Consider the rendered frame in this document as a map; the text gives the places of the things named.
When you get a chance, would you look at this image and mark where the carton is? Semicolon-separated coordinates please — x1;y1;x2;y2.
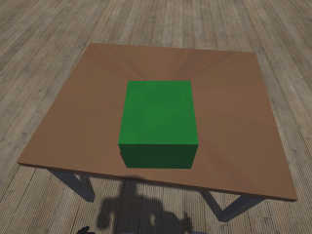
118;81;199;169

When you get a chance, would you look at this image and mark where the table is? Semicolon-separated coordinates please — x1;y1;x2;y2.
17;43;298;222

